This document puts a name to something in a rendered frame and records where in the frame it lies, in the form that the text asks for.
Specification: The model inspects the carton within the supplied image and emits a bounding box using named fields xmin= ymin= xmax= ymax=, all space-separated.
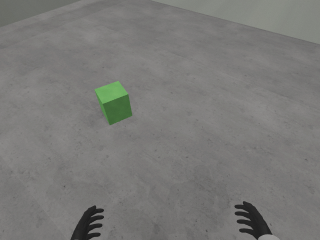
xmin=94 ymin=81 xmax=133 ymax=125

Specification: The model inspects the robot right hand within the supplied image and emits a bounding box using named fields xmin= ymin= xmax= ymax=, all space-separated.
xmin=234 ymin=201 xmax=273 ymax=240

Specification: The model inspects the robot left hand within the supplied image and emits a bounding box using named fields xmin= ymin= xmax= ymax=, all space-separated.
xmin=70 ymin=205 xmax=104 ymax=240

